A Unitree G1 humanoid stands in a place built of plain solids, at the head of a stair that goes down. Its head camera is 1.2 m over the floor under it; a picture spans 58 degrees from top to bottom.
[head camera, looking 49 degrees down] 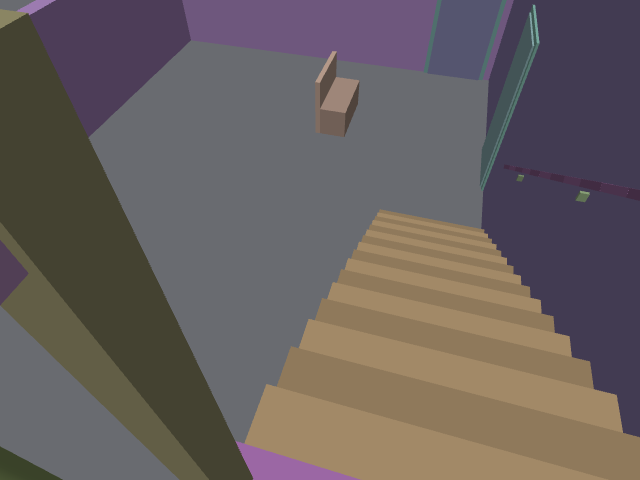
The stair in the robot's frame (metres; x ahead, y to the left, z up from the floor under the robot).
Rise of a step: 0.17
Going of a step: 0.23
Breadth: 1.28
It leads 16 degrees to the right of straight ahead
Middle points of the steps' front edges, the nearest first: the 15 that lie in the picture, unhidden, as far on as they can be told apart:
0.40 -0.44 -0.16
0.61 -0.50 -0.33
0.83 -0.56 -0.49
1.05 -0.62 -0.66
1.27 -0.68 -0.82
1.49 -0.75 -0.99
1.71 -0.81 -1.15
1.93 -0.87 -1.32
2.15 -0.93 -1.48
2.36 -0.99 -1.65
2.58 -1.05 -1.81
2.80 -1.12 -1.98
3.02 -1.18 -2.14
3.24 -1.24 -2.31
3.46 -1.30 -2.47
